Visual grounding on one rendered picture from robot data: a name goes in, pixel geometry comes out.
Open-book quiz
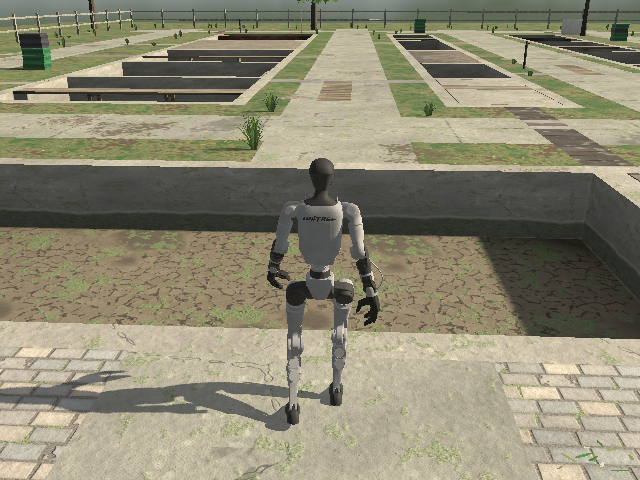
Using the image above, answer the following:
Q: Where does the left robot upper arm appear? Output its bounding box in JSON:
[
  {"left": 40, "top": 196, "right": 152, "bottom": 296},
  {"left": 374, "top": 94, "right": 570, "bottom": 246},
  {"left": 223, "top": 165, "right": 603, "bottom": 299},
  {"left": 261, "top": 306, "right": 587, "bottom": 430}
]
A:
[{"left": 273, "top": 201, "right": 300, "bottom": 254}]

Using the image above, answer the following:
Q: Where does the right robot hand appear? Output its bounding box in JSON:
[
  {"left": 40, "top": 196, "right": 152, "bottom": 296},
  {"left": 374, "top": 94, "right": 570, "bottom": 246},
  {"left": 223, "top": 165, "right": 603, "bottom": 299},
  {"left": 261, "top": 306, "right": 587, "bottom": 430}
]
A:
[{"left": 356, "top": 295, "right": 380, "bottom": 326}]

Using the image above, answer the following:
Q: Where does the right robot upper arm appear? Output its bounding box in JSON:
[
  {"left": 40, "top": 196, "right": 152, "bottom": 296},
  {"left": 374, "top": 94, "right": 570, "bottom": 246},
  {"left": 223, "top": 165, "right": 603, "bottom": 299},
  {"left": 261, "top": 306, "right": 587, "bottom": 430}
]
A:
[{"left": 342, "top": 202, "right": 366, "bottom": 260}]

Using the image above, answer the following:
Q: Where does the left robot forearm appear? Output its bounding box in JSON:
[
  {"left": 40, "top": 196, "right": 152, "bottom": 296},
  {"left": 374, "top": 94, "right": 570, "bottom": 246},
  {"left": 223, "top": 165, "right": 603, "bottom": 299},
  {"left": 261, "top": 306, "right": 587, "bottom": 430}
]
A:
[{"left": 268, "top": 239, "right": 284, "bottom": 273}]

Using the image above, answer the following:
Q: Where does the left robot hand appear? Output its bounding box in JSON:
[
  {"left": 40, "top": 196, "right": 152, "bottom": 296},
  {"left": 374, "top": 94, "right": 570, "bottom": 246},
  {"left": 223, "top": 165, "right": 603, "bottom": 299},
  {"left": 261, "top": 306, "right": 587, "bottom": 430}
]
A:
[{"left": 267, "top": 269, "right": 290, "bottom": 289}]

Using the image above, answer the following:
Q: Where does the left robot foot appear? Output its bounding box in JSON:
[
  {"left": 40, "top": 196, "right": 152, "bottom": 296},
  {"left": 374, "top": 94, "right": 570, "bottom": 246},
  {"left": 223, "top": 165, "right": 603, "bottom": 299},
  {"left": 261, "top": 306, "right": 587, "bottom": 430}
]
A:
[{"left": 285, "top": 402, "right": 300, "bottom": 425}]

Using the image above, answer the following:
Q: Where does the robot left shin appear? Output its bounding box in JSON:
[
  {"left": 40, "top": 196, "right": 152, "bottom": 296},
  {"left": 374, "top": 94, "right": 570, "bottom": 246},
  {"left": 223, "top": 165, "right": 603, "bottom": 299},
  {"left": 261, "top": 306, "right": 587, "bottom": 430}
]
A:
[{"left": 286, "top": 338, "right": 301, "bottom": 411}]

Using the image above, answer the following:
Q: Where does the right robot forearm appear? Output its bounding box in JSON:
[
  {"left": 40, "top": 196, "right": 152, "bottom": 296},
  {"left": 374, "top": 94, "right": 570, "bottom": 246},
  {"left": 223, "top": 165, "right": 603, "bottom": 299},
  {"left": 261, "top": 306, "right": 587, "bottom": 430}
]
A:
[{"left": 356, "top": 244, "right": 378, "bottom": 297}]

